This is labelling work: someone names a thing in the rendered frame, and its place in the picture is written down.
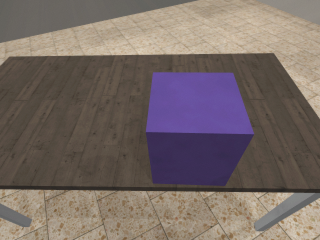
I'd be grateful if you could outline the table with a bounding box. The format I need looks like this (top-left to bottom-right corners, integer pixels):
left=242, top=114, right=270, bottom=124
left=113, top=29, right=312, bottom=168
left=0, top=53, right=320, bottom=232

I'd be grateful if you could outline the carton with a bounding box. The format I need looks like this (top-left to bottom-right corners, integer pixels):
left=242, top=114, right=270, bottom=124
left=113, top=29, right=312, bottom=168
left=146, top=72, right=254, bottom=186

